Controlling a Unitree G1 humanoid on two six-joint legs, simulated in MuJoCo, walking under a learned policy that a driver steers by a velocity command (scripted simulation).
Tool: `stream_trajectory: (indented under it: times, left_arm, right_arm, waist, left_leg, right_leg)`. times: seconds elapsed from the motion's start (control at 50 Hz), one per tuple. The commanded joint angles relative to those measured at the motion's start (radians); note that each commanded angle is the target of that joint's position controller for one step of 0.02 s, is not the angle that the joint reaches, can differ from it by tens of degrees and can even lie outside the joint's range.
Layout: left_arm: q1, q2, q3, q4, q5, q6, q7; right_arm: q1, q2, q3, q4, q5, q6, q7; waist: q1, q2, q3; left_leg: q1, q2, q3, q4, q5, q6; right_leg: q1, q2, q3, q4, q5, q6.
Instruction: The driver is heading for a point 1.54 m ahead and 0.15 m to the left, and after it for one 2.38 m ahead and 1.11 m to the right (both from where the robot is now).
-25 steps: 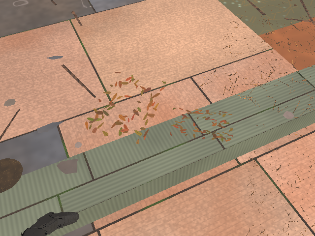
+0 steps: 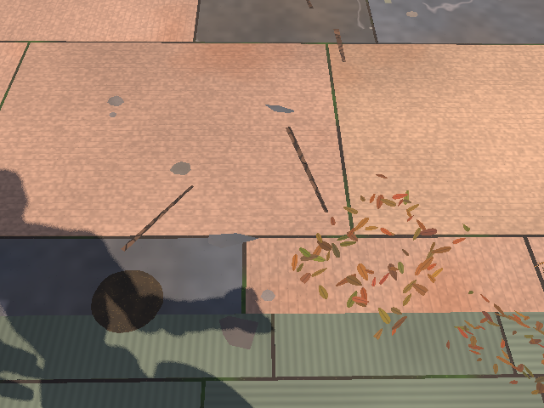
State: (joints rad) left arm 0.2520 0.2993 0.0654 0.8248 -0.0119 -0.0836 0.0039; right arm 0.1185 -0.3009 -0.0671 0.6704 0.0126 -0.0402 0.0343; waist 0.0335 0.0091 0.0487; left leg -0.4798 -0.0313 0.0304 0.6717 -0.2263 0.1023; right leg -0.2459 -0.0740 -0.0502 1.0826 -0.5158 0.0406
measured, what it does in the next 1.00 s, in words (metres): climbs, turning left: right foot 0.14 m higher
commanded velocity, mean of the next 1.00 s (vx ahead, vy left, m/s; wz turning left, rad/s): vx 0.50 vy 0.00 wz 0.32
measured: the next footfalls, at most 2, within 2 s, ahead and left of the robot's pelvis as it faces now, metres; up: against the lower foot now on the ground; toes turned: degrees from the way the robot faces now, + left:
right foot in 0.52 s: +0.53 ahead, -0.09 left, +0.14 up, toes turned +13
left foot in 1.16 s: +0.80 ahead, +0.22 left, +0.14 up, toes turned +20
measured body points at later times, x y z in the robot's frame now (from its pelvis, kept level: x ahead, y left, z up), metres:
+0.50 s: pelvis +0.30 -0.03 +0.02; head +0.34 -0.01 +0.47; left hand +0.50 +0.19 -0.02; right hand +0.32 -0.29 -0.11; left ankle +0.08 +0.07 -0.71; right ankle +0.49 -0.10 -0.58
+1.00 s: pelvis +0.57 +0.00 +0.17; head +0.58 -0.01 +0.62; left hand +0.47 +0.22 +0.04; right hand +0.83 -0.13 +0.07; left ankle +0.70 +0.21 -0.51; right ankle +0.49 -0.10 -0.58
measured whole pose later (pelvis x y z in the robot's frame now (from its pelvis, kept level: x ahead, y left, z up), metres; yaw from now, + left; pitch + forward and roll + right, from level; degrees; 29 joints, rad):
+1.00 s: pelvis +0.57 +0.00 +0.17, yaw +18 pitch +2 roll +0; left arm 0.46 0.18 0.00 0.89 0.00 -0.09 0.01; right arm 0.08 -0.21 -0.02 0.71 0.03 -0.05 0.04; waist 0.09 0.03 -0.04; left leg -0.73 0.07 0.01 0.75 0.08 0.02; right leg 0.02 0.03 -0.09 0.20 -0.26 -0.06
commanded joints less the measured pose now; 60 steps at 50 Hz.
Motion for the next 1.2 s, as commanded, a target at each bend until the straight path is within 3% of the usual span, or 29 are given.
stream_trajectory:
  times: [0.02, 0.06, 0.1, 0.16, 0.18, 0.24, 0.34, 0.38, 0.4, 0.42, 0.44, 0.46, 0.5, 0.52, 0.54, 0.56, 0.58, 0.6, 0.62, 0.64, 0.68, 0.76, 0.8, 0.94, 1.08, 1.14, 1.16, 1.18, 1.2]
  left_arm:
    - [-0.094, 0.121, 0.009, -0.141, -0.009, -0.066, -0.002]
    - [-0.079, 0.134, 0.021, -0.129, 0.024, -0.046, 0.008]
    - [-0.066, 0.102, 0.018, -0.137, 0.036, -0.026, 0.008]
    - [-0.07, 0.009, -0.014, -0.139, 0.041, 0.003, 0.001]
    - [-0.081, 0.019, -0.013, -0.147, 0.034, 0.009, -0.003]
    - [-0.175, 0.016, -0.015, -0.208, 0.01, 0.014, -0.006]
    - [-0.366, -0.12, -0.097, -0.356, 0.003, -0.033, -0.024]
    - [-0.462, -0.148, -0.14, -0.474, 0.021, -0.046, -0.03]
    - [-0.454, -0.143, -0.148, -0.524, 0.042, -0.05, -0.033]
    - [-0.41, -0.119, -0.15, -0.524, 0.064, -0.048, -0.042]
    - [-0.333, -0.1, -0.119, -0.477, 0.064, -0.05, -0.035]
    - [-0.163, -0.031, -0.079, -0.454, 0.049, -0.048, -0.019]
    - [0.145, 0.153, 0.003, -0.39, -0.001, -0.017, 0.014]
    - [0.292, 0.239, 0.017, -0.311, 0.026, -0.009, 0.008]
    - [0.327, 0.288, 0.012, -0.223, 0.071, -0.007, 0.002]
    - [0.237, 0.17, -0.003, -0.27, 0.052, -0.012, 0.004]
    - [0.132, 0.078, -0.018, -0.246, -0.001, -0.003, 0.006]
    - [0.1, 0.008, -0.036, -0.185, -0.009, 0.003, -0.004]
    - [0.058, -0.053, -0.049, -0.14, 0.023, -0.005, -0.01]
    - [0.042, -0.089, -0.055, -0.106, 0.047, -0.014, -0.015]
    - [0.076, -0.117, -0.062, -0.048, 0.036, -0.03, -0.029]
    - [0.096, -0.02, -0.032, -0.009, 0.012, -0.025, -0.023]
    - [0.12, -0.005, -0.037, -0.004, 0.016, -0.039, -0.008]
    - [0.273, 0.037, -0.025, 0.036, 0.014, -0.016, 0.01]
    - [0.266, 0.083, -0.006, 0.058, 0.002, 0.018, 0.002]
    - [0.213, 0.125, 0.007, 0.055, -0.001, 0.028, 0.009]
    - [0.197, 0.116, 0.004, 0.042, 0.003, 0.025, 0.01]
    - [0.224, 0.035, -0.022, -0.001, 0.02, 0.01, 0.007]
    - [0.28, -0.043, -0.05, 0.005, 0.009, -0.014, 0.001]
  right_arm:
    - [0.192, -0.17, -0.052, -0.029, 0.009, -0.029, -0.006]
    - [0.086, -0.117, -0.031, -0.065, -0.007, -0.025, -0.016]
    - [0.078, -0.129, -0.035, -0.071, -0.013, -0.03, -0.026]
    - [0.141, -0.124, -0.035, -0.057, -0.014, -0.007, -0.046]
    - [0.163, -0.116, -0.031, -0.059, -0.008, 0.001, -0.051]
    - [0.327, -0.105, -0.018, -0.022, 0.004, 0.012, -0.062]
    - [0.531, -0.051, 0.014, 0.096, -0.003, 0.035, -0.085]
    - [0.463, -0.046, 0.022, 0.105, 0.025, 0.047, -0.094]
    - [0.404, -0.057, 0.019, 0.103, 0.041, 0.055, -0.109]
    - [0.327, -0.099, 0.004, 0.083, 0.033, 0.063, -0.107]
    - [0.288, -0.125, -0.006, 0.078, 0.024, 0.049, -0.096]
    - [0.271, -0.194, -0.022, 0.089, 0.028, 0.036, -0.087]
    - [0.268, -0.234, -0.039, 0.127, 0.027, 0.016, -0.074]
    - [0.255, -0.135, -0.025, 0.116, 0.005, -0.003, -0.078]
    - [0.438, 0.066, 0.011, 0.106, 0.001, -0.022, -0.043]
    - [0.511, 0.029, 0.001, 0.162, -0.011, -0.034, 0.0]
    - [0.377, 0.01, 0.003, 0.131, 0.0, -0.028, 0.021]
    - [0.249, 0.044, 0.024, 0.077, 0.0, -0.015, 0.02]
    - [0.16, 0.057, 0.036, 0.017, -0.005, -0.005, 0.022]
    - [0.149, 0.052, 0.039, 0.007, 0.003, 0.008, 0.024]
    - [0.185, 0.079, 0.056, 0.0, 0.01, 0.009, 0.01]
    - [0.104, 0.049, 0.069, -0.044, -0.01, 0.0, -0.014]
    - [0.053, 0.007, 0.049, -0.042, -0.017, -0.011, -0.018]
    - [-0.181, 0.053, 0.04, -0.063, 0.016, -0.03, 0.003]
    - [-0.268, 0.041, 0.03, -0.093, 0.018, -0.057, 0.042]
    - [-0.029, -0.053, -0.014, -0.033, 0.006, -0.06, 0.029]
    - [0.14, -0.111, -0.037, 0.009, 0.001, -0.057, 0.012]
    - [0.316, -0.212, -0.062, 0.037, -0.03, -0.052, -0.005]
    - [0.314, -0.182, -0.048, 0.043, -0.02, -0.051, -0.009]
  waist:
    - [-0.098, 0.021, -0.187]
    - [-0.025, 0.019, -0.12]
    - [-0.002, 0.03, -0.12]
    - [-0.013, 0.085, -0.157]
    - [-0.02, 0.073, -0.146]
    - [-0.08, 0.094, -0.077]
    - [-0.131, 0.093, 0.086]
    - [-0.095, 0.076, 0.118]
    - [-0.048, 0.055, 0.066]
    - [-0.015, 0.043, -0.024]
    - [0.008, 0.123, -0.109]
    - [0.099, 0.237, -0.215]
    - [0.259, 0.257, -0.324]
    - [0.239, -0.042, -0.383]
    - [0.072, -0.716, -0.493]
    - [0.039, -0.442, -0.478]
    - [0.024, -0.247, -0.248]
    - [-0.006, -0.1, -0.091]
    - [-0.055, -0.014, -0.008]
    - [-0.087, -0.017, -0.002]
    - [-0.099, -0.054, -0.015]
    - [-0.096, -0.029, -0.01]
    - [-0.07, -0.076, -0.062]
    - [0.068, -0.088, 0.008]
    - [0.065, -0.106, 0.077]
    - [-0.083, -0.152, -0.092]
    - [-0.156, -0.15, -0.203]
    - [-0.179, 0.041, -0.385]
    - [-0.132, 0.245, -0.516]
  left_leg:
    - [0.593, 0.297, -0.57, -0.372, 0.063, 0.228]
    - [0.365, 0.241, -0.433, -0.41, 0.251, 0.189]
    - [0.278, 0.207, -0.352, -0.424, 0.441, 0.195]
    - [0.302, 0.178, -0.281, -0.371, 0.588, 0.184]
    - [0.302, 0.174, -0.292, -0.37, 0.522, 0.18]
    - [0.518, 0.262, -0.506, -0.36, 0.203, 0.232]
    - [0.701, 0.301, -0.55, -0.319, 0.115, 0.178]
    - [0.472, 0.223, -0.454, -0.372, 0.116, 0.1]
    - [0.317, 0.215, -0.419, -0.459, 0.158, 0.07]
    - [0.069, 0.177, -0.341, -0.623, 0.196, 0.093]
    - [-0.013, 0.165, -0.305, -0.647, 0.462, 0.104]
    - [0.09, 0.184, -0.285, -0.547, 0.938, 0.085]
    - [0.372, 0.157, -0.259, -0.112, 1.428, -0.003]
    - [0.274, 0.1, -0.312, 0.266, 0.905, -0.022]
    - [0.027, -0.201, -0.382, 0.641, -0.106, -0.046]
    - [-0.08, -0.188, -0.455, 0.92, -0.114, -0.065]
    - [-0.186, -0.136, -0.28, 1.034, -0.119, -0.064]
    - [-0.228, -0.061, -0.181, 1.09, -0.11, -0.032]
    - [-0.235, 0.002, -0.159, 1.065, -0.059, 0.008]
    - [-0.196, 0.037, -0.163, 1.041, -0.035, 0.038]
    - [-0.266, 0.038, -0.188, 1.078, 0.017, 0.075]
    - [-0.346, 0.038, -0.149, 0.689, 0.148, -0.005]
    - [-0.34, 0.074, -0.081, 0.558, 0.242, -0.05]
    - [-0.387, 0.112, -0.015, 0.104, 0.334, -0.086]
    - [-0.242, 0.06, 0.03, -0.164, 0.204, -0.041]
    - [0.117, -0.023, 0.081, -0.233, 0.188, 0.024]
    - [0.425, 0.041, 0.012, -0.186, 0.236, 0.065]
    - [0.852, 0.307, -0.333, -0.13, 0.222, 0.178]
    - [0.983, 0.471, -0.744, -0.288, 0.11, 0.288]
  right_leg:
    - [-0.585, -0.014, 0.131, 0.199, 0.114, -0.041]
    - [-0.43, -0.052, 0.135, 0.079, 0.185, -0.027]
    - [-0.365, -0.03, 0.108, 0.017, 0.234, -0.002]
    - [-0.388, 0.023, 0.036, 0.073, 0.285, 0.047]
    - [-0.426, 0.019, 0.044, 0.094, 0.296, 0.054]
    - [-0.877, 0.013, 0.074, 0.539, 0.122, 0.051]
    - [-1.46, 0.0, 0.058, 1.01, -0.121, 0.024]
    - [-1.334, -0.029, 0.016, 0.747, -0.09, 0.011]
    - [-1.092, -0.06, 0.044, 0.537, 0.019, -0.013]
    - [-0.621, -0.03, -0.087, 0.275, 0.211, -0.028]
    - [-0.293, 0.021, -0.135, 0.27, 0.338, -0.041]
    - [-0.109, 0.071, -0.121, 0.276, 0.287, -0.06]
    - [0.05, 0.108, 0.005, -0.067, 0.142, -0.109]
    - [0.201, -0.028, 0.335, -0.218, 0.169, -0.165]
    - [0.337, -0.23, 0.972, -0.722, 0.254, -0.268]
    - [0.291, -0.315, 1.203, -0.847, 0.049, -0.305]
    - [0.11, -0.282, 1.095, -0.834, -0.145, -0.304]
    - [-0.085, -0.248, 0.909, -0.795, -0.289, -0.273]
    - [-0.255, -0.205, 0.695, -0.745, -0.283, -0.234]
    - [-0.331, -0.155, 0.519, -0.71, -0.185, -0.199]
    - [-0.264, -0.125, 0.371, -0.752, 0.014, -0.202]
    - [-0.174, -0.072, 0.142, -0.856, 0.215, -0.207]
    - [-0.043, -0.091, 0.131, -0.921, 0.387, -0.225]
    - [0.268, -0.152, 0.118, -0.973, 0.493, -0.218]
    - [0.397, -0.19, 0.083, -0.89, 0.792, -0.218]
    - [0.399, -0.154, 0.036, -0.606, 1.246, -0.174]
    - [0.214, -0.127, 0.026, -0.415, 1.156, -0.146]
    - [-0.156, -0.01, 0.0, -0.042, 0.734, -0.099]
    - [-0.384, 0.136, 0.113, 0.231, -0.024, -0.062]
